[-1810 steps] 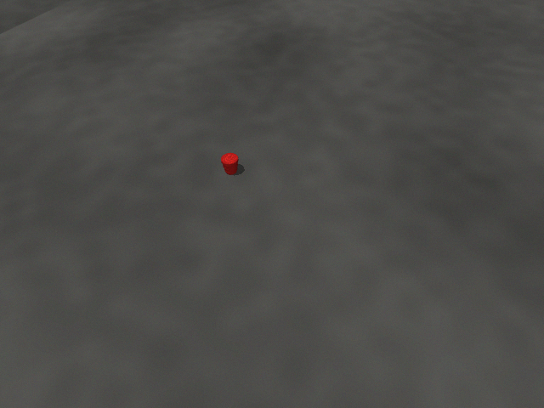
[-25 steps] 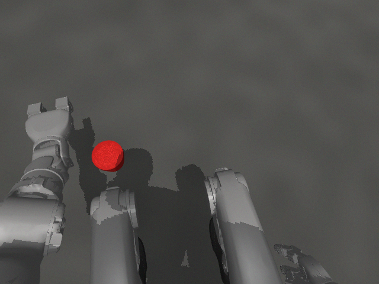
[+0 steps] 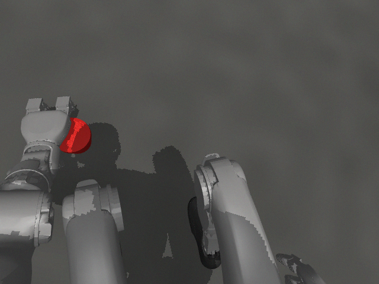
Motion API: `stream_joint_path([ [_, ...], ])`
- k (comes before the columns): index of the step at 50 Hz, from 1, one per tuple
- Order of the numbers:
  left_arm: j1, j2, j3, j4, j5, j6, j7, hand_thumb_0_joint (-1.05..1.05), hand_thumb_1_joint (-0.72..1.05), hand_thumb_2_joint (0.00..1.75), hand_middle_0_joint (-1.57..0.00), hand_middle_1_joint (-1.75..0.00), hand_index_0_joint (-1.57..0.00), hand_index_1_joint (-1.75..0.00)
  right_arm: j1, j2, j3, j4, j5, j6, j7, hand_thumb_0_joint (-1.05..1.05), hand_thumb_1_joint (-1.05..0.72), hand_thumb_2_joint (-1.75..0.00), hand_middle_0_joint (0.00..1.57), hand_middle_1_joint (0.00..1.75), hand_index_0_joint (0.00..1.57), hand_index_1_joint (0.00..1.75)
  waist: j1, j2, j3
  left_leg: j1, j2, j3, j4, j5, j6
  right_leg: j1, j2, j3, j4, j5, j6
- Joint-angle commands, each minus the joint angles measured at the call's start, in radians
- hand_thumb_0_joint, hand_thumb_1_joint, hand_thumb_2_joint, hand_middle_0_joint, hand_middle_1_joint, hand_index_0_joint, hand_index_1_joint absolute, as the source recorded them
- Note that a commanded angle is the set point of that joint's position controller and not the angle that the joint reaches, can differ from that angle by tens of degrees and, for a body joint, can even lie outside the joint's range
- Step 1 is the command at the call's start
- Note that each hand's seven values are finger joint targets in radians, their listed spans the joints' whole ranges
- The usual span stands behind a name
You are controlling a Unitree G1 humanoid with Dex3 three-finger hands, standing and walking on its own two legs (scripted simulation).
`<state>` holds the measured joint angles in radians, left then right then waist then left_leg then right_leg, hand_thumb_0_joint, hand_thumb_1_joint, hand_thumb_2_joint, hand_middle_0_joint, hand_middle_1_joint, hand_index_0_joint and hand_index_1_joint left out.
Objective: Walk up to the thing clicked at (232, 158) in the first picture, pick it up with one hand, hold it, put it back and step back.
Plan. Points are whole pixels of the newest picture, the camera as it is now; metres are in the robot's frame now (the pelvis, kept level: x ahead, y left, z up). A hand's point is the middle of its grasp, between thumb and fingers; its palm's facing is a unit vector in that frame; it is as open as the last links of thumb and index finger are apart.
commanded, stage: home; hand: left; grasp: from above
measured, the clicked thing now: (75, 138) +0.47 +0.19 -0.29
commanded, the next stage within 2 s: none
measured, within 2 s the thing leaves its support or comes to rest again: neither
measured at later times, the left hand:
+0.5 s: hand (4, 171) +0.35 +0.22 +0.01, palm faces -0.37 -0.52 -0.77, open 9.2 cm
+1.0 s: hand out of the picture +0.25 +0.20 +0.23, palm faces +0.02 -0.94 -0.34, open 7.4 cm
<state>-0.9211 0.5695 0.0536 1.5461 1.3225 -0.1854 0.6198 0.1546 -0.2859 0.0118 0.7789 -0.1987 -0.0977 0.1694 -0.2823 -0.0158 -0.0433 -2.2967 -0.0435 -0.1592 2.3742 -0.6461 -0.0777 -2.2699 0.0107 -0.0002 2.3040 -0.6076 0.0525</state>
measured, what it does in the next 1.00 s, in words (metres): rises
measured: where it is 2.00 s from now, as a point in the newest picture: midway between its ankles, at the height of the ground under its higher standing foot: (161, 261)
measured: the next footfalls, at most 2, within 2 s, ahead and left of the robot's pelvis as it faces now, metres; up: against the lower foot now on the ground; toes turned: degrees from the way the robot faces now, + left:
none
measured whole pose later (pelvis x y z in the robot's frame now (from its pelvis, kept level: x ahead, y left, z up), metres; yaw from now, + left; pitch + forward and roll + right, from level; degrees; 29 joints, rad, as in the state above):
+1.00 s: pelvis +0.05 +0.00 +0.30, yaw +4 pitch +19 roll -3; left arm 0.27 0.26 -0.02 0.05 0.06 0.37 0.10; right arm 0.18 -0.19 0.05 0.52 0.04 -0.11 -0.08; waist -0.05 0.04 -0.20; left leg -1.16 0.02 -0.09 1.39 -0.56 -0.04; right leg -1.13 -0.02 -0.02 1.33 -0.54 0.04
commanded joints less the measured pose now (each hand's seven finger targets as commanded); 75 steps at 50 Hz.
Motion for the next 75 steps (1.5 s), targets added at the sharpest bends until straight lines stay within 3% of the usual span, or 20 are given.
stream_joint_path([
  [1,-0.364,0.260,0.074,-0.348,-0.075,0.067,0.090,0.00,-0.47,0.92,-0.15,-0.94,-0.15,-0.93,0.134,-0.237,-0.105,-0.044,0.002,-0.015,0.017,0.00,-0.88,-0.90,0.20,0.30,0.20,0.30,0.056,0.438,-0.949,0.652,0.004,0.175,-0.280,0.103,0.080,0.408,0.007,-0.112,-0.225,0.143,-0.096],
  [4,-0.309,0.225,0.057,-0.387,-0.130,0.121,0.047,0.00,-0.50,0.97,-0.08,-1.01,-0.09,-0.99,0.164,-0.228,-0.116,-0.025,0.021,-0.003,0.027,0.00,-0.90,-0.90,0.20,0.30,0.20,0.30,0.059,0.385,-0.955,0.644,0.012,0.182,-0.285,0.138,0.089,0.473,0.012,-0.113,-0.266,0.193,-0.088],
  [5,-0.301,0.212,0.046,-0.388,-0.147,0.138,0.021,0.00,-0.42,0.89,-0.16,-0.93,-0.17,-0.91,0.180,-0.228,-0.118,-0.015,0.030,0.002,0.028,0.00,-0.88,-0.90,0.20,0.30,0.20,0.30,0.053,0.359,-0.946,0.630,0.016,0.183,-0.285,0.147,0.094,0.499,0.014,-0.110,-0.285,0.210,-0.084],
  [8,-0.159,0.195,0.051,-0.395,-0.231,0.183,-0.069,0.00,-0.18,0.92,-0.24,-0.69,-0.22,-0.67,0.225,-0.226,-0.126,-0.009,0.068,0.019,0.023,0.00,-0.88,-0.90,0.20,0.30,0.20,0.30,0.098,0.271,-0.938,0.598,0.016,0.176,-0.345,0.150,0.106,0.571,0.018,-0.112,-0.344,0.195,-0.082],
  [10,-0.017,0.090,-0.001,-0.342,-0.304,0.213,-0.143,0.00,-0.02,0.87,-0.23,-0.55,-0.21,-0.57,0.226,-0.215,-0.123,-0.022,0.092,0.032,0.016,0.00,-0.89,-0.90,0.20,0.30,0.20,0.30,0.106,0.165,-0.866,0.568,0.016,0.171,-0.377,0.150,0.113,0.625,0.024,-0.113,-0.395,0.192,-0.075],
  [11,0.014,0.056,-0.019,-0.390,-0.353,0.220,-0.179,0.00,0.06,0.85,-0.22,-0.51,-0.20,-0.53,0.218,-0.206,-0.122,-0.040,0.107,0.036,0.011,0.00,-0.89,-0.90,0.20,0.30,0.20,0.30,0.097,0.110,-0.820,0.541,0.015,0.161,-0.400,0.124,0.118,0.631,0.026,-0.115,-0.419,0.168,-0.074],
  [15,0.245,-0.006,-0.059,-0.616,-0.512,0.247,-0.343,0.00,0.38,0.87,-0.21,-0.41,-0.20,-0.42,0.177,-0.214,-0.130,-0.121,0.159,0.062,-0.017,0.00,-0.89,-0.90,0.20,0.30,0.20,0.30,0.137,0.020,-0.702,0.570,0.018,0.131,-0.505,0.119,0.116,0.704,0.021,-0.104,-0.499,0.166,-0.077],
  [17,0.306,-0.008,-0.064,-0.779,-0.570,0.246,-0.415,0.00,0.54,0.88,-0.20,-0.36,-0.20,-0.36,0.150,-0.216,-0.133,-0.163,0.173,0.074,-0.035,0.00,-0.90,-0.90,0.20,0.30,0.20,0.30,0.150,-0.001,-0.683,0.591,0.022,0.127,-0.541,0.125,0.111,0.748,0.020,-0.094,-0.541,0.168,-0.079],
  [19,0.313,0.019,-0.044,-1.055,-0.629,0.227,-0.457,0.00,0.70,0.85,-0.19,-0.29,-0.19,-0.29,0.116,-0.195,-0.144,-0.206,0.186,0.078,-0.055,0.00,-0.90,-0.90,0.20,0.30,0.20,0.30,0.186,0.049,-0.770,0.672,0.025,0.132,-0.575,0.158,0.107,0.818,0.016,-0.073,-0.577,0.197,-0.079],
  [22,0.434,-0.030,-0.046,-1.177,-0.683,0.217,-0.471,0.00,0.90,0.90,-0.20,-0.30,-0.20,-0.30,0.062,-0.160,-0.136,-0.236,0.198,0.074,-0.088,0.00,-0.90,-0.90,0.20,0.30,0.20,0.30,0.196,0.061,-0.716,0.755,0.030,0.124,-0.637,0.161,0.098,0.814,0.006,-0.058,-0.627,0.187,-0.082],
  [25,0.440,-0.004,0.007,-1.256,-0.691,0.216,-0.446,0.00,0.90,0.90,-0.20,-0.30,-0.20,-0.30,0.035,-0.155,-0.134,-0.242,0.203,0.070,-0.119,0.00,-0.90,-0.90,0.20,0.30,0.20,0.30,0.210,0.140,-0.694,0.865,0.035,0.105,-0.721,0.115,0.085,0.789,-0.003,-0.051,-0.671,0.127,-0.091],
  [26,0.473,-0.042,-0.023,-1.277,-0.705,0.222,-0.444,0.00,0.90,0.90,-0.20,-0.30,-0.20,-0.30,0.021,-0.140,-0.130,-0.250,0.205,0.066,-0.123,0.00,-0.90,-0.90,0.20,0.30,0.20,0.30,0.214,0.155,-0.672,0.892,0.040,0.108,-0.758,0.079,0.085,0.795,-0.002,-0.049,-0.693,0.097,-0.087],
  [28,0.541,-0.068,-0.014,-1.312,-0.751,0.246,-0.437,0.00,0.90,0.90,-0.20,-0.30,-0.20,-0.30,-0.007,-0.135,-0.125,-0.263,0.210,0.056,-0.135,0.00,-0.90,-0.90,0.20,0.30,0.20,0.30,0.225,0.164,-0.646,0.945,0.042,0.101,-0.825,0.005,0.082,0.813,-0.005,-0.049,-0.739,0.037,-0.085],
  [31,0.622,-0.118,-0.063,-1.427,-0.847,0.301,-0.458,0.00,0.90,0.90,-0.20,-0.30,-0.20,-0.30,-0.050,-0.141,-0.120,-0.292,0.214,0.033,-0.161,0.00,-0.90,-0.90,0.20,0.30,0.20,0.30,0.224,0.189,-0.648,1.045,0.047,0.082,-0.914,-0.060,0.078,0.858,-0.002,-0.057,-0.800,-0.002,-0.082],
  [34,0.739,-0.142,-0.089,-1.467,-0.957,0.366,-0.484,0.00,0.90,0.90,-0.20,-0.30,-0.20,-0.30,-0.079,-0.131,-0.102,-0.306,0.222,0.015,-0.189,0.00,-0.90,-0.90,0.20,0.30,0.20,0.30,0.204,0.147,-0.553,1.077,0.044,0.082,-0.981,-0.102,0.082,0.926,-0.002,-0.052,-0.897,-0.037,-0.072],
  [42,0.960,-0.142,-0.025,-1.635,-1.190,0.466,-0.503,0.00,0.90,0.90,-0.20,-0.30,-0.20,-0.30,-0.061,-0.080,-0.056,-0.372,0.238,-0.034,-0.242,0.00,-0.90,-0.90,0.20,0.30,0.20,0.30,0.203,0.084,-0.406,1.204,0.042,0.095,-1.144,-0.068,0.095,1.166,0.000,-0.022,-1.109,-0.035,-0.066],
  [49,1.161,-0.209,0.005,-1.739,-1.291,0.535,-0.509,0.00,0.90,0.90,-0.20,-0.30,-0.20,-0.30,0.024,-0.052,-0.033,-0.402,0.240,-0.070,-0.293,0.00,-0.90,-0.90,0.20,0.30,0.20,0.30,0.209,0.101,-0.420,1.431,0.044,0.093,-1.283,0.192,0.085,1.390,-0.001,-0.035,-1.240,0.187,-0.066],
  [57,1.366,-0.251,0.047,-1.886,-1.389,0.622,-0.531,0.00,0.90,0.90,-0.20,-0.30,-0.20,-0.30,0.076,-0.031,-0.015,-0.434,0.239,-0.124,-0.354,0.00,-0.90,-0.90,0.20,0.30,0.20,0.30,0.234,0.067,-0.296,1.590,0.040,0.109,-1.440,0.303,0.084,1.593,0.004,-0.056,-1.430,0.281,-0.054],
  [65,1.428,-0.261,0.043,-1.895,-1.384,0.636,-0.576,0.00,0.90,0.90,-0.20,-0.30,-0.20,-0.30,0.088,-0.041,-0.029,-0.436,0.220,-0.167,-0.369,0.00,-0.90,-0.90,0.20,0.30,0.20,0.30,0.233,0.058,-0.187,1.649,0.042,0.111,-1.518,0.322,0.085,1.622,0.009,-0.076,-1.499,0.280,-0.051],
  [75,1.385,-0.245,0.045,-1.891,-1.371,0.607,-0.601,0.00,0.90,0.90,-0.20,-0.30,-0.20,-0.30,0.076,-0.057,-0.040,-0.419,0.208,-0.207,-0.361,0.00,-0.90,-0.90,0.20,0.30,0.20,0.30,0.241,0.086,-0.168,1.678,0.041,0.119,-1.537,0.333,0.080,1.636,0.007,-0.083,-1.503,0.289,-0.047],
])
